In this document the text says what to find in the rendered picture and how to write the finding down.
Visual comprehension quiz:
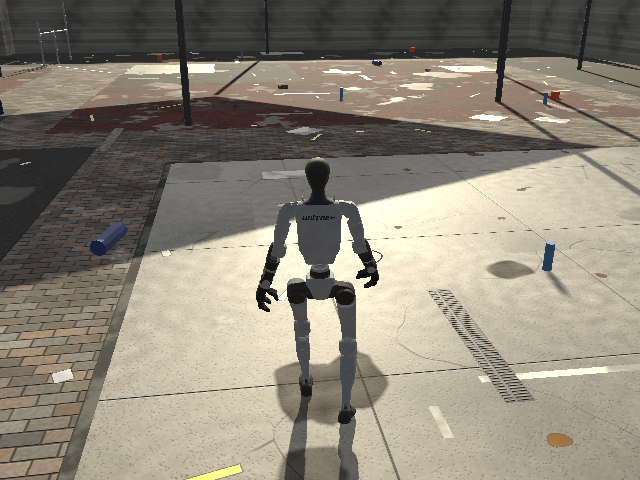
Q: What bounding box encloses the right robot upper arm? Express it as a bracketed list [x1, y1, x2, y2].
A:
[339, 200, 368, 254]

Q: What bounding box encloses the robot left hand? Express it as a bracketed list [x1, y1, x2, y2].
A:
[256, 285, 279, 312]

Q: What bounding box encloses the left robot upper arm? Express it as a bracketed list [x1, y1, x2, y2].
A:
[271, 201, 298, 258]

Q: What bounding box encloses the left robot forearm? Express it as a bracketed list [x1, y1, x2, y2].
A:
[259, 242, 280, 289]

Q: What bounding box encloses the humanoid robot torso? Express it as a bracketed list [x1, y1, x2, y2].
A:
[295, 196, 342, 300]

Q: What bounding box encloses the robot right hand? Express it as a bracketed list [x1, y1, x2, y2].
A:
[356, 269, 379, 288]

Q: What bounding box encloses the robot head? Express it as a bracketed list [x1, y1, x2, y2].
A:
[301, 157, 335, 205]

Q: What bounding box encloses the right robot forearm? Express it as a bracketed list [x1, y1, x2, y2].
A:
[358, 238, 377, 273]

